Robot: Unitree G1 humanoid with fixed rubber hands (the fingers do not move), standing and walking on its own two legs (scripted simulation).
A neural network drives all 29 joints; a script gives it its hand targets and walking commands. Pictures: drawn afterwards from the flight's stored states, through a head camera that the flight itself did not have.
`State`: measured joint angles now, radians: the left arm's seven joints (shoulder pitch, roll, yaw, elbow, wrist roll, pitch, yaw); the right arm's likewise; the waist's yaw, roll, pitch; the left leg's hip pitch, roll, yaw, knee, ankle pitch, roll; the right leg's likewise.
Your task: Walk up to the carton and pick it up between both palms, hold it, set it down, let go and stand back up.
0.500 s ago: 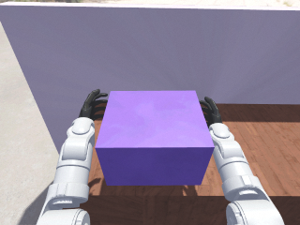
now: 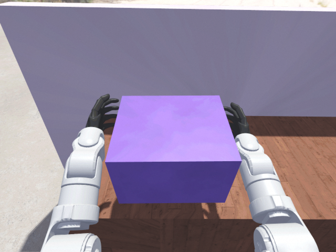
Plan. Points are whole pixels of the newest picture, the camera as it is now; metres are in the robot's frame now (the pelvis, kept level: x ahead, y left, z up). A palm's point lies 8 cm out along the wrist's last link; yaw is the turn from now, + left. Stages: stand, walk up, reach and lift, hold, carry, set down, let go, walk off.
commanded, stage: hold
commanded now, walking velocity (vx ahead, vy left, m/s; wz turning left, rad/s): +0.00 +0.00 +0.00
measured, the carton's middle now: (171, 147) +0.35 -0.03 +0.13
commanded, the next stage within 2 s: none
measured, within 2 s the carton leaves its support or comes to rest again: neither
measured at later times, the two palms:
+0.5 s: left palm (93, 125) +0.35 +0.15 +0.20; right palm (241, 130) +0.35 -0.19 +0.17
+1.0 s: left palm (90, 124) +0.34 +0.15 +0.21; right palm (242, 128) +0.34 -0.19 +0.18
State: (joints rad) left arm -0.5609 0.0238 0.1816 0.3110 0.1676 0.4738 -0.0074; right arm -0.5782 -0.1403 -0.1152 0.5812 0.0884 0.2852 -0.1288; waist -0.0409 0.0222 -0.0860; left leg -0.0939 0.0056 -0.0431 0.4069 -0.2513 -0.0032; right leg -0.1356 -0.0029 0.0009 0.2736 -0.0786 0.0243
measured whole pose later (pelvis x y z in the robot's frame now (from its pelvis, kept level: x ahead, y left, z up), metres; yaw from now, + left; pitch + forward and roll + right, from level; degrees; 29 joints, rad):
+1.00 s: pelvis -0.01 +0.00 +0.00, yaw +0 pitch -5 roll -1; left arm -0.58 0.02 0.21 0.23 0.19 0.60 -0.04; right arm -0.61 -0.14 -0.11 0.50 0.11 0.40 -0.14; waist -0.04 0.02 -0.09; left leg -0.08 0.01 -0.04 0.41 -0.24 0.00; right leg -0.12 0.00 0.00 0.27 -0.07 0.02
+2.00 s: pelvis -0.01 +0.00 +0.00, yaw +0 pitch -5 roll -1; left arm -0.59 0.02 0.22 0.22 0.20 0.62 -0.05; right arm -0.62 -0.14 -0.12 0.49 0.11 0.41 -0.13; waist -0.04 0.02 -0.08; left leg -0.08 0.01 -0.04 0.41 -0.24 0.00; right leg -0.12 0.00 0.00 0.27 -0.07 0.02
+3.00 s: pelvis -0.01 +0.00 +0.00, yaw +0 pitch -5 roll -1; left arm -0.59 0.02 0.22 0.22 0.21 0.64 -0.05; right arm -0.62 -0.14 -0.12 0.49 0.11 0.41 -0.13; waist -0.04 0.02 -0.08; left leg -0.08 0.01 -0.04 0.41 -0.24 0.00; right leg -0.12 0.00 0.00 0.27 -0.07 0.02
